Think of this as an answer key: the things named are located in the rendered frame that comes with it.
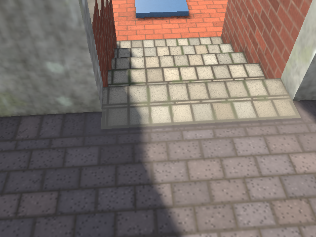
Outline stairs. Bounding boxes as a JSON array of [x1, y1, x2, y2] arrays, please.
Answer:
[[108, 37, 267, 87]]

